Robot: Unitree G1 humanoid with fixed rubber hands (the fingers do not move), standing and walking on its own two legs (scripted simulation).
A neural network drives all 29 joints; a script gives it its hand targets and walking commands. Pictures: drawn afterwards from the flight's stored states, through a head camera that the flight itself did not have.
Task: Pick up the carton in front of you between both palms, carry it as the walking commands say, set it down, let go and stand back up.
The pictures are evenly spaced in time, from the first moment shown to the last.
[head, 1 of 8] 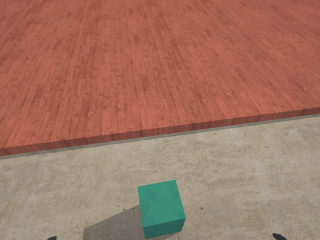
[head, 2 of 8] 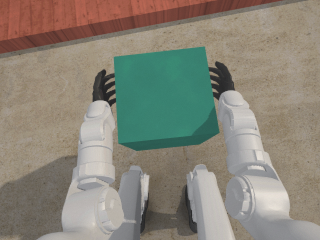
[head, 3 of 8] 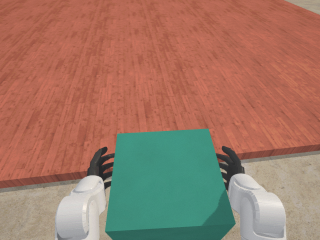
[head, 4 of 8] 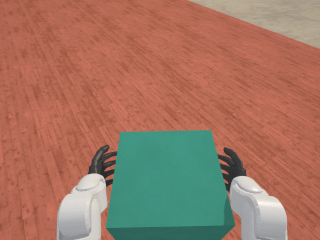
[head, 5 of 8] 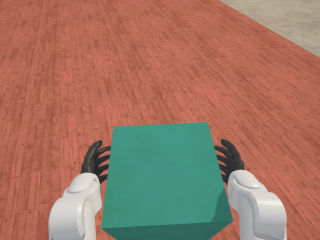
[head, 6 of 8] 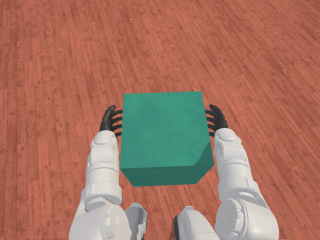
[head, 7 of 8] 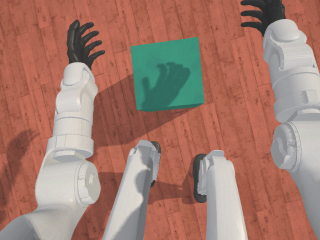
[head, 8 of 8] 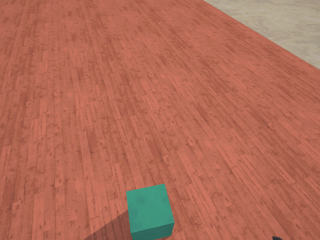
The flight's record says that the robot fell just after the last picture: no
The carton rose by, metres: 0.84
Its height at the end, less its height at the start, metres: +0.09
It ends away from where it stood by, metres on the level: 5.64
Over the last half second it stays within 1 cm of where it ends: yes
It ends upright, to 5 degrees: yes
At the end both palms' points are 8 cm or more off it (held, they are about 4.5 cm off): yes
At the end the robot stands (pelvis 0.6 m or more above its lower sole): yes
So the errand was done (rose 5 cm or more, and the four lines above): yes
